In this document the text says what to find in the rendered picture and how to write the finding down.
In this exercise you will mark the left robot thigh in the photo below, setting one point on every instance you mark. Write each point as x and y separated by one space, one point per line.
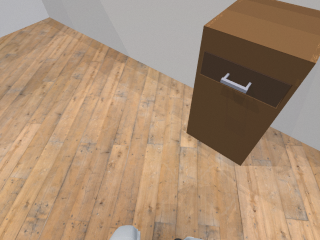
126 232

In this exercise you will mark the drawer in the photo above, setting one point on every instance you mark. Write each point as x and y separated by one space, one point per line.
263 87

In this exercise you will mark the handle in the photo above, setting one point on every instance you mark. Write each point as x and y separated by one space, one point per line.
234 85

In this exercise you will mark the cabinet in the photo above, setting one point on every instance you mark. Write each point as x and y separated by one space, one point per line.
276 38

